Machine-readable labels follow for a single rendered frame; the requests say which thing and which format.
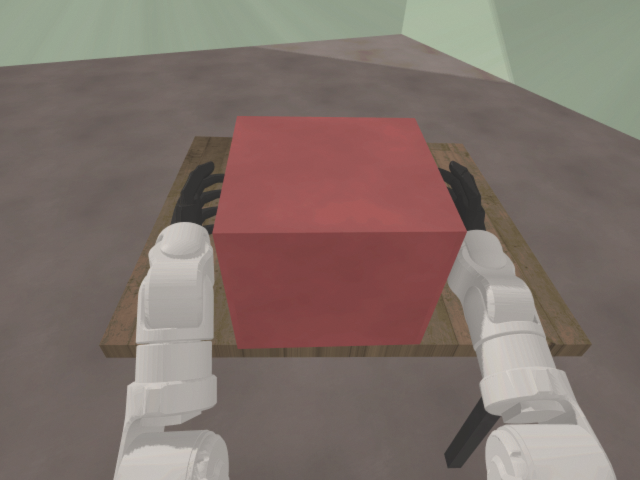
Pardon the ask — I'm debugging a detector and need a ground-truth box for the robot right forearm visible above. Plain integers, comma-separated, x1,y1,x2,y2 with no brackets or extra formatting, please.
447,230,617,480

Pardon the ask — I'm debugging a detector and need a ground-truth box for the left robot hand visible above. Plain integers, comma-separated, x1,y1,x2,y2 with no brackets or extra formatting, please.
170,161,225,235

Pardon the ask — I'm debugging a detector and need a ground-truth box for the robot left upper arm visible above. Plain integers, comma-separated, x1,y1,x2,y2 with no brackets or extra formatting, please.
116,430,229,480

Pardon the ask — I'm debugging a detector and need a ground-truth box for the right robot hand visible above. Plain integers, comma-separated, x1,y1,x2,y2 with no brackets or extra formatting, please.
438,161,486,231

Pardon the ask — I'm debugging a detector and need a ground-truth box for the robot right upper arm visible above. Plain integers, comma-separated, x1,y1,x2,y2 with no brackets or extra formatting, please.
485,424,615,480

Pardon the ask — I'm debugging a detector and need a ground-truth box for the table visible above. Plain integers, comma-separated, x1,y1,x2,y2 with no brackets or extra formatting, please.
99,136,592,468

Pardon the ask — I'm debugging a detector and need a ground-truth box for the robot left forearm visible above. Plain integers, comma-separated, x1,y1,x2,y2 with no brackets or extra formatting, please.
113,222,217,480

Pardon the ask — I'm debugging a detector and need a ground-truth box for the carton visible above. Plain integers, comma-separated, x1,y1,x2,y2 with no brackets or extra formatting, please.
212,116,467,349

